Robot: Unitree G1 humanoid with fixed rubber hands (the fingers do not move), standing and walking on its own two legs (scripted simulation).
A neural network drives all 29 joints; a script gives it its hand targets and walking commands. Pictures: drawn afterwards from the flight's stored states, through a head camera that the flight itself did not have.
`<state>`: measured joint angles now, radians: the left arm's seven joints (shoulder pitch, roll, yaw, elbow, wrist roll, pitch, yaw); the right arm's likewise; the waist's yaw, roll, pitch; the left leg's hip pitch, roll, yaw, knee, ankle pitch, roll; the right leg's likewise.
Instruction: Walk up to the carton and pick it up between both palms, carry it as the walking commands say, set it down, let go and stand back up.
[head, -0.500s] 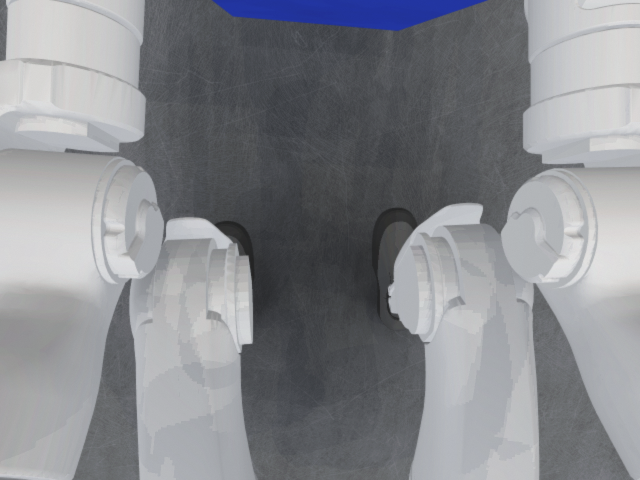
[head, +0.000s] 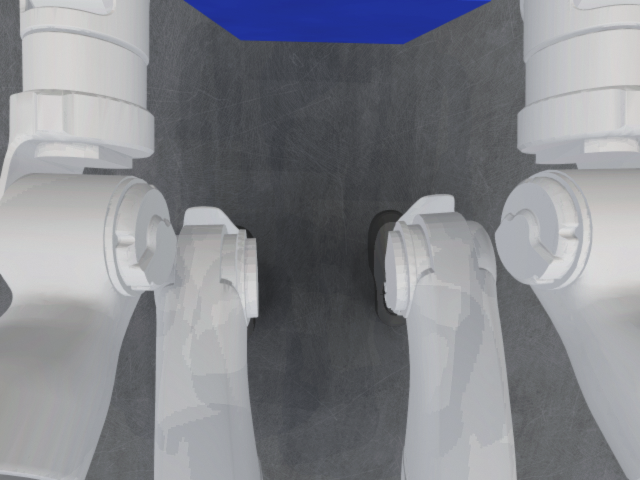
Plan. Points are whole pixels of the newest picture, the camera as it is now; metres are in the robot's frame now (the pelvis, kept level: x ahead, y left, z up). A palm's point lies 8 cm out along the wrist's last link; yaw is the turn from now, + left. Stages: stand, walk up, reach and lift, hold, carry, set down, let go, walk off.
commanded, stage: reach and lift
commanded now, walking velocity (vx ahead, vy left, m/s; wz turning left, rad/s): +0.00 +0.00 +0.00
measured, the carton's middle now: out of the picture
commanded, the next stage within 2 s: none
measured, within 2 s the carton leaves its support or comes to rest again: neither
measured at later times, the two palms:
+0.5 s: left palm out of the picture +0.57 +0.13 -0.03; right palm out of the picture +0.56 -0.16 -0.01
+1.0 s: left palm out of the picture +0.54 +0.13 +0.04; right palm out of the picture +0.54 -0.16 +0.06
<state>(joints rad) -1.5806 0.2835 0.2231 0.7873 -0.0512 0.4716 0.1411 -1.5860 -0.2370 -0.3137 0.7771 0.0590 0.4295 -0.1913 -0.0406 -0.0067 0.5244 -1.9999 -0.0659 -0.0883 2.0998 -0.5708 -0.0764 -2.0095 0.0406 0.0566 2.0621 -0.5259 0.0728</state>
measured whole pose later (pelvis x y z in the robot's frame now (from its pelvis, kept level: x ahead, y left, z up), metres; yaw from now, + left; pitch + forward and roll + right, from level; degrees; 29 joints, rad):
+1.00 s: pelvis -0.03 +0.00 +0.10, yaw -1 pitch +19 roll -1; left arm -1.44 0.22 0.29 0.69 0.01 0.54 0.11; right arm -1.45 -0.16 -0.35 0.68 0.01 0.50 -0.19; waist -0.04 -0.01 0.52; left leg -1.62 -0.07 -0.09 1.78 -0.49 -0.07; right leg -1.63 0.05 0.07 1.74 -0.44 0.07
